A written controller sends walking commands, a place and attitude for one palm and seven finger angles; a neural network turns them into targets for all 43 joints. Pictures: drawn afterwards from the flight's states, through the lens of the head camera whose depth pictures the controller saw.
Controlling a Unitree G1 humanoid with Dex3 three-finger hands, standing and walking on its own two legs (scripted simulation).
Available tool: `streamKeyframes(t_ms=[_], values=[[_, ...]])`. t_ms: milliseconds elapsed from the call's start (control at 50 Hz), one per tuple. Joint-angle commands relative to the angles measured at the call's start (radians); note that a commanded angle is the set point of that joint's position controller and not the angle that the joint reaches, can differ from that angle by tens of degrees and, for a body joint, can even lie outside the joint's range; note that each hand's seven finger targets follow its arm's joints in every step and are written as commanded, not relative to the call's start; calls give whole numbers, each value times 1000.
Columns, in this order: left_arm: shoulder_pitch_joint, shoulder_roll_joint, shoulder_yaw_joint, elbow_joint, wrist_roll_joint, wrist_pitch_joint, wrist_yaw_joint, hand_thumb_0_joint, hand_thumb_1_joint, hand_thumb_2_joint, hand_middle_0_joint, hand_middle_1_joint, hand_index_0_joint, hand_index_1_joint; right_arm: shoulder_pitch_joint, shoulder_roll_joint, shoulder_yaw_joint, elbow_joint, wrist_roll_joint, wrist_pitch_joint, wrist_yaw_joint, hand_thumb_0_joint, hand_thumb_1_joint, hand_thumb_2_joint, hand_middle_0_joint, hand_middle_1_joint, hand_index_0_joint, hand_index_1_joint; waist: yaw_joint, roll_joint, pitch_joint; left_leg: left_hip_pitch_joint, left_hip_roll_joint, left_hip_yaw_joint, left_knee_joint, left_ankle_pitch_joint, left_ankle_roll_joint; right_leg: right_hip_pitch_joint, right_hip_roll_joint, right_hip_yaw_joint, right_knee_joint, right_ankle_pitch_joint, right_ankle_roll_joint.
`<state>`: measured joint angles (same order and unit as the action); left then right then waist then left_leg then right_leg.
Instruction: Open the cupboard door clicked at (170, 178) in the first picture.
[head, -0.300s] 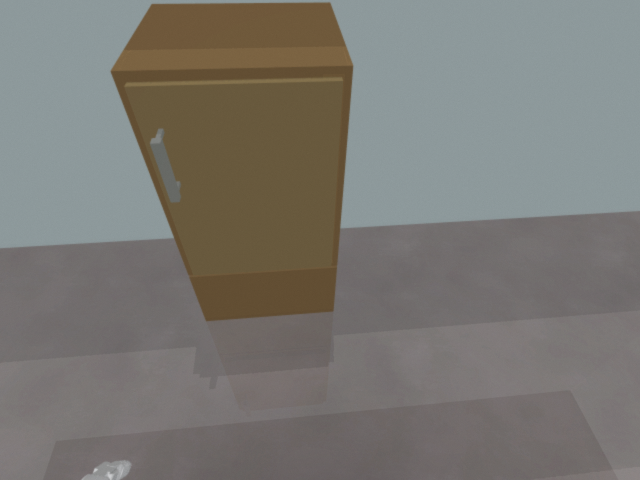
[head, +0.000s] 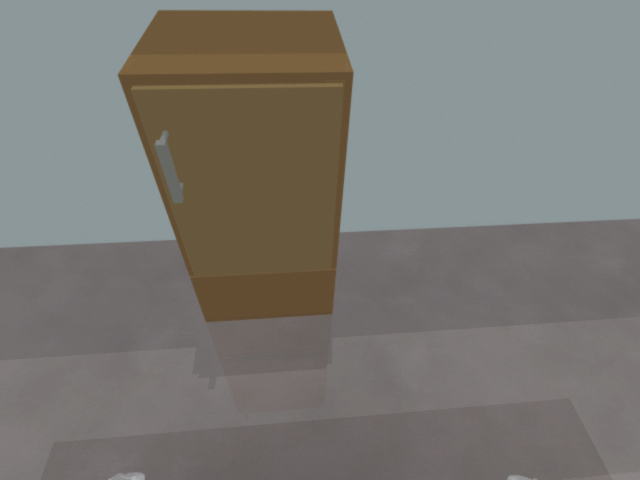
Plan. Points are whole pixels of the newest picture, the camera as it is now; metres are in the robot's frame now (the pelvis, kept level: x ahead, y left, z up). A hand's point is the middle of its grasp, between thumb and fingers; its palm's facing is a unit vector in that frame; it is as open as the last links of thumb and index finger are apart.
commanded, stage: stand and wait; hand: left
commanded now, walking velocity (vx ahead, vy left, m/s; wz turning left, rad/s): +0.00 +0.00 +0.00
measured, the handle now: (171, 167) +0.73 +0.38 -0.05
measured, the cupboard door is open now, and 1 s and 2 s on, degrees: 0 0 0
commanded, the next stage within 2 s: look at it before walking up in 0.64 s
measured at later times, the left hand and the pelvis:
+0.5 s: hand out of the picture +0.05 +0.23 -0.15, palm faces -0.02 -0.94 -0.33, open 7.4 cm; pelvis -0.01 -0.01 +0.00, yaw +0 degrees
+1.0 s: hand out of the picture +0.06 +0.22 -0.15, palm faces -0.02 -0.95 -0.32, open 7.4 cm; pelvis -0.01 -0.02 +0.01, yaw +0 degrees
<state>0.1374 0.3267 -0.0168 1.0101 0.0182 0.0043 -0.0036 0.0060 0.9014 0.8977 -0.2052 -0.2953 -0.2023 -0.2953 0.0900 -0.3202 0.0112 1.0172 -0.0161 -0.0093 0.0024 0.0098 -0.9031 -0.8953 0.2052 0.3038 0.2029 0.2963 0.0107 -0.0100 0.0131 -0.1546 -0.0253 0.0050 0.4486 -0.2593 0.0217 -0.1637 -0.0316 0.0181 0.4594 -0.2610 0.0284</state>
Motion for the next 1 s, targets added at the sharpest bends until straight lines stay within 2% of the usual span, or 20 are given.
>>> streamKeyframes(t_ms=[0,300,460,620,680,880,980], values=[[-49,204,52,-60,-5,-24,17,0,900,900,-200,-300,-200,-300,-46,-211,-51,-51,4,-27,-17,0,-900,-900,200,300,200,300,-11,18,-52,6,131,-102,-100,203,24,17,-80,60,-75,182,-49],[-31,202,49,4,-8,-29,18,0,900,900,-200,-300,-200,-300,-14,-207,-43,21,8,-23,-16,0,-900,-900,200,300,200,300,-12,2,-40,8,134,-108,-131,147,12,24,-87,77,-127,145,-51],[-28,200,48,16,-9,-31,18,0,900,900,-200,-300,-200,-300,-6,-205,-41,40,7,-21,-15,0,-900,-900,200,300,200,300,-10,-6,-12,3,132,-107,-141,119,7,2,-89,92,-153,105,-53],[-35,202,51,14,-8,-33,18,0,900,900,-200,-300,-200,-300,-2,-204,-42,43,6,-24,-15,0,-900,-900,200,300,200,300,-10,4,-28,8,135,-108,-143,142,5,13,-89,93,-153,121,-55],[-38,203,51,12,-7,-32,18,0,900,900,-200,-300,-200,-300,-3,-203,-42,42,7,-23,-15,0,-900,-900,200,300,200,300,-10,5,-14,3,136,-112,-146,134,5,8,-87,91,-158,112,-54],[-38,205,52,14,-8,-35,17,0,900,900,-200,-300,-200,-300,-3,-207,-41,41,8,-25,-17,0,-900,-900,200,300,200,300,-11,2,-41,25,142,-110,-143,183,3,30,-88,86,-154,173,-54],[-36,206,52,18,-7,-34,17,0,900,900,-200,-300,-200,-300,-9,-210,-41,42,8,-24,-18,0,-900,-900,200,300,200,300,-11,11,-30,30,143,-108,-149,181,3,23,-87,84,-159,173,-53]])
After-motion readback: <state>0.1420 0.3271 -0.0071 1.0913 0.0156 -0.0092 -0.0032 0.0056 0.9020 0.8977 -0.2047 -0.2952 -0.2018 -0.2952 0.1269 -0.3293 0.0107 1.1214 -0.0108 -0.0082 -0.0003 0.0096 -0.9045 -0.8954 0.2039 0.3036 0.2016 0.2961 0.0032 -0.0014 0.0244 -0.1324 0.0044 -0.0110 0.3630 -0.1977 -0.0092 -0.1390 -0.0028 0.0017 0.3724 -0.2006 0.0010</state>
